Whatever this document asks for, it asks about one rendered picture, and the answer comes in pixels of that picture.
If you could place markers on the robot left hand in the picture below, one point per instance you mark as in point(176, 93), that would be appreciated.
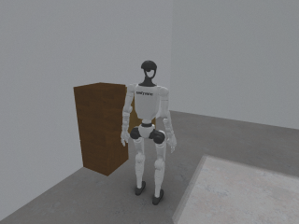
point(124, 137)

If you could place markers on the left robot upper arm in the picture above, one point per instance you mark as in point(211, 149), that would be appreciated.
point(129, 98)

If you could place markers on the right robot forearm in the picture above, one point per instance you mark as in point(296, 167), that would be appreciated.
point(168, 126)

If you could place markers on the robot right hand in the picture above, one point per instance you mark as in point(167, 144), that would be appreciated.
point(172, 142)

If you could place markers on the robot right shin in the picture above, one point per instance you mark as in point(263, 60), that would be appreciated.
point(158, 179)

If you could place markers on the left robot thigh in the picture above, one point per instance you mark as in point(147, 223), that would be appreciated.
point(139, 145)

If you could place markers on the right robot upper arm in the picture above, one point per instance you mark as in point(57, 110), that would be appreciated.
point(164, 92)

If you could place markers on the left robot forearm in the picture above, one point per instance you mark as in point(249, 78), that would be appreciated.
point(125, 121)

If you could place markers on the cupboard door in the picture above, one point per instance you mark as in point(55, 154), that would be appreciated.
point(134, 121)

